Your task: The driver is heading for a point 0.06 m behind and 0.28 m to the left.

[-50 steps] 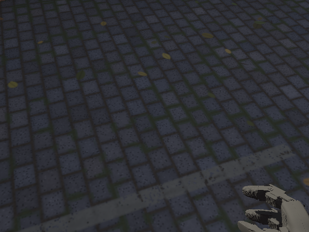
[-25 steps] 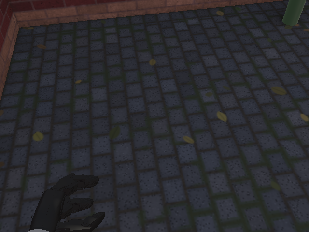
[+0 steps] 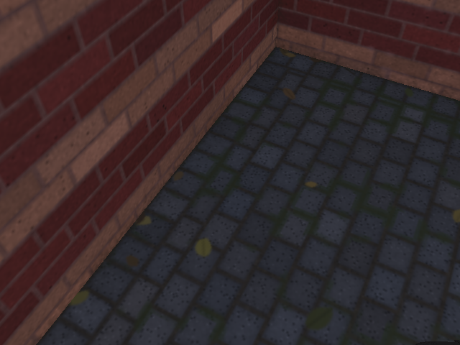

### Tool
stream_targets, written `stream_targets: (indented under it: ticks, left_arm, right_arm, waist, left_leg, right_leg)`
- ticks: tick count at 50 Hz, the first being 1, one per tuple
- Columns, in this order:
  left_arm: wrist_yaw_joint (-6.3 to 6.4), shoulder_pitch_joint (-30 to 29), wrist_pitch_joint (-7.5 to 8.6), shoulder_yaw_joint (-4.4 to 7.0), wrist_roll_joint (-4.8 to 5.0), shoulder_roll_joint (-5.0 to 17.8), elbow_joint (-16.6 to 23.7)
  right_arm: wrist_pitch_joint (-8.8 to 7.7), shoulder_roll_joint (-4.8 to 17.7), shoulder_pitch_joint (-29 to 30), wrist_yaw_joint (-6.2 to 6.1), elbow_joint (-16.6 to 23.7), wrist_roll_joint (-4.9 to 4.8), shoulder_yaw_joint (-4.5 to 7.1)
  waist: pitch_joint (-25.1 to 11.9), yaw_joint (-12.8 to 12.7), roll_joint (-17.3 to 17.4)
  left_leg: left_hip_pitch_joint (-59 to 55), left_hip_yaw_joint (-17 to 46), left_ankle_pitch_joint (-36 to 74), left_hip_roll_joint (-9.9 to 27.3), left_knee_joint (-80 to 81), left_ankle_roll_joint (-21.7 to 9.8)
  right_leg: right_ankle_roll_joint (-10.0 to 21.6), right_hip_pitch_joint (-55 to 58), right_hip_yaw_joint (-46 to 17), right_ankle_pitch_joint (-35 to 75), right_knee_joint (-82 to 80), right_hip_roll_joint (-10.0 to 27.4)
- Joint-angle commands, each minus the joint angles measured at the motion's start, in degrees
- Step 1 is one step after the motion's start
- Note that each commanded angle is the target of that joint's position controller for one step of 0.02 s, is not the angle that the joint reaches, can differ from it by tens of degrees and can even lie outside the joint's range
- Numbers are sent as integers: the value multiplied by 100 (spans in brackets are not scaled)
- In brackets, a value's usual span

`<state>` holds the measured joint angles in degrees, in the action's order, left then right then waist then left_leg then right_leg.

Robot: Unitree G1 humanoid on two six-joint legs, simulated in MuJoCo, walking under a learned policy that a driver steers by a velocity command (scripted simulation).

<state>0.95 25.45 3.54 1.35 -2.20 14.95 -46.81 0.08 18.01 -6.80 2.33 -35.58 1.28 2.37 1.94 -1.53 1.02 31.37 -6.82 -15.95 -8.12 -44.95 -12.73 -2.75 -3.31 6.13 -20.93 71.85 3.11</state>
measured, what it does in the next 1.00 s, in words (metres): walks ahead, turning left: right foot, then left foot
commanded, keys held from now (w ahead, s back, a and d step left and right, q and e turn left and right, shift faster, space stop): q+shift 0.24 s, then shift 0.50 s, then q+shift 0.26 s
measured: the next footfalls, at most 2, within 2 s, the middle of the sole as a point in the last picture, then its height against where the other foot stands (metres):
right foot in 0.32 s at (292, 334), level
left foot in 0.66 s outside the picture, level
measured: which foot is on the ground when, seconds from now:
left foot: down 0.00-0.30, up 0.32-0.64, down 0.66-0.92, up 0.94-1.00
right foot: up 0.00-0.30, down 0.32-0.66, up 0.68-0.88, down 0.90-1.00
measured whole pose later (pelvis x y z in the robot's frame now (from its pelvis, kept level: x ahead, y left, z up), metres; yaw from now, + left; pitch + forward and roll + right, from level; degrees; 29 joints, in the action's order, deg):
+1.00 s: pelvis +0.33 -0.08 +0.05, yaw +33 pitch +1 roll -1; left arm 2.7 9.7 -1.7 0.7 -1.6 16.3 -44.6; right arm 1.3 15.9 -10.1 -1.4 -41.3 0.5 3.8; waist 1.9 0.5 1.3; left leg 25.7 4.5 -23.5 -3.9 -47.4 -0.2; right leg 2.3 -12.4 2.7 -13.8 25.7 -1.4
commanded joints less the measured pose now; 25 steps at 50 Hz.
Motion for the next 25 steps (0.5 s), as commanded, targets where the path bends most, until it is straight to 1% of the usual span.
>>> stream_targets:
  ticks: [1,2,3,4,5,6,7,8,9,10,11,12,13,14,15,16,17,18,19,20,21,22,23,24,25]
  left_arm:
    - [-61,-1003,422,126,58,1056,1430]
    - [-63,-1232,414,64,-23,978,1458]
    - [-44,-1168,315,34,-126,916,1407]
    - [-23,-999,155,40,-193,939,1331]
    - [-17,-1012,30,37,-199,918,1287]
    - [-12,-1212,-31,-6,-177,787,1387]
    - [-31,-1459,-24,-72,-137,629,1498]
    - [-65,-1601,-21,-142,-93,455,1567]
    - [-83,-1727,-25,-184,-47,369,1616]
    - [-84,-1874,-50,-188,17,385,1620]
    - [-74,-1960,-66,-182,34,393,1639]
    - [-45,-1986,-79,-153,22,463,1632]
    - [-27,-1818,-73,-105,26,644,1559]
    - [30,-1452,-32,-32,5,821,1408]
    - [88,-840,47,49,-49,1038,1202]
    - [128,-241,130,127,-123,1369,1104]
    - [57,-314,155,133,-231,1474,1230]
    - [57,-688,129,253,-59,1448,1316]
    - [86,-1358,98,159,27,967,1528]
    - [50,-1610,64,53,16,639,1436]
    - [41,-1546,54,21,18,602,1296]
    - [83,-1493,18,12,45,646,1148]
    - [72,-1410,-6,33,30,743,1012]
    - [50,-1385,-16,49,5,801,916]
    - [56,-1480,-35,65,-33,779,880]
  right_arm:
    - [56,1395,-1678,-282,-138,9,559]
    - [-82,1184,-1559,-281,-226,-2,501]
    - [-201,1112,-1357,-297,-235,-7,460]
    - [-271,985,-1244,-289,-249,-55,392]
    - [-307,872,-1191,-259,-307,-96,326]
    - [-338,926,-1098,-227,-320,-89,332]
    - [-357,974,-961,-224,-364,-55,373]
    - [-344,978,-929,-222,-423,-69,394]
    - [-317,954,-970,-216,-507,-99,416]
    - [-299,970,-1027,-204,-563,-107,450]
    - [-274,928,-1138,-204,-624,-125,465]
    - [-251,860,-1243,-224,-628,-142,452]
    - [-268,919,-1196,-265,-608,-97,487]
    - [-279,940,-1107,-289,-569,-78,507]
    - [-299,902,-1068,-292,-529,-107,491]
    - [-310,514,-1252,-308,-389,-208,385]
    - [-263,30,-2370,-390,-315,-358,248]
    - [-159,442,-2501,-432,-433,-76,239]
    - [-47,588,-2062,-408,-482,41,260]
    - [-15,582,-1728,-350,-447,67,274]
    - [29,631,-1374,-277,-345,67,279]
    - [89,559,-1271,-255,-281,87,275]
    - [150,460,-1222,-256,-253,78,243]
    - [181,344,-1214,-266,-234,52,206]
    - [200,197,-1304,-272,-252,40,161]
  waist:
    - [-753,733,-139]
    - [-273,413,-653]
    - [-31,146,-798]
    - [87,-56,-879]
    - [104,-150,-944]
    - [134,-204,-834]
    - [151,-193,-708]
    - [-49,-172,-422]
    - [-240,-100,-152]
    - [-418,15,-18]
    - [-540,113,81]
    - [-550,192,79]
    - [-579,135,189]
    - [-618,-54,220]
    - [-755,-366,122]
    - [-1239,-510,-489]
    - [-2268,166,-1642]
    - [-2928,174,-1538]
    - [-2332,269,-909]
    - [-1562,324,-533]
    - [-1165,239,-435]
    - [-962,300,-551]
    - [-895,348,-567]
    - [-917,397,-610]
    - [-1036,492,-735]
  left_leg:
    - [-4619,5276,-329,2249,3129,-1467]
    - [-3633,4820,761,2093,3139,-1327]
    - [-2914,4252,2220,1884,2961,-1216]
    - [-2281,3769,3573,1799,2897,-1135]
    - [-1795,3311,4242,1635,2914,-1015]
    - [-1319,2960,4666,1360,2879,-858]
    - [-942,2566,4852,964,2777,-625]
    - [-781,2246,4932,610,2590,-338]
    - [-706,2061,4753,360,2415,-44]
    - [-679,1992,4371,195,2220,247]
    - [-694,2129,3928,150,2038,455]
    - [-864,2338,3705,165,1819,606]
    - [-1086,2496,3489,169,1625,737]
    - [-1330,2520,3469,153,1022,883]
    - [-1417,2366,3196,74,-7,1030]
    - [-900,1914,580,-178,-1720,1151]
    - [-4,1414,-2873,-596,-3493,1192]
    - [175,1427,-1855,-185,-4209,1059]
    - [63,1418,-1210,70,-4193,1118]
    - [60,1326,-986,242,-3803,1196]
    - [29,1360,-1023,336,-3481,1233]
    - [-250,1339,-1046,348,-3115,1230]
    - [-505,1251,-1062,329,-2797,1241]
    - [-676,1178,-1097,296,-2404,1254]
    - [-832,1140,-1092,307,-1830,1287]
  right_leg:
    - [63,-4943,-1212,-133,1701,-93]
    - [34,-4510,-1189,-183,1021,64]
    - [-44,-4053,-1200,-349,656,166]
    - [-159,-3598,-1130,-489,297,244]
    - [-235,-3186,-1074,-555,-282,321]
    - [-268,-2802,-958,-343,-942,260]
    - [-247,-2412,-853,259,-1580,139]
    - [-155,-1945,-697,1031,-2160,-74]
    - [-61,-1525,-584,1723,-2714,-281]
    - [-18,-1094,-520,2202,-3212,-494]
    - [13,-753,-534,2555,-3496,-649]
    - [62,-616,-610,2745,-3831,-729]
    - [85,-429,-664,2695,-4123,-771]
    - [141,-187,-747,2870,-4438,-720]
    - [270,230,-892,3274,-4724,-435]
    - [636,1129,-1679,5531,-4345,779]
    - [1651,2157,-3584,8278,-3839,2690]
    - [2106,1906,-4664,6312,-4347,2669]
    - [1948,973,-4038,4581,-4727,2187]
    - [1674,226,-3234,3966,-4925,1736]
    - [1565,-178,-2717,4122,-4997,1479]
    - [1517,-641,-2392,4456,-5148,1360]
    - [1475,-910,-2070,4761,-5184,1247]
    - [1453,-1023,-1831,4957,-5191,1162]
    - [1438,-1016,-1631,4874,-5189,1060]
Over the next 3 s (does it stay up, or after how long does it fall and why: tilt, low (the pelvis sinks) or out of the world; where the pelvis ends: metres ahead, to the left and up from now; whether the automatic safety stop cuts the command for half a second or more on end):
stays up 0.05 0.26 0.04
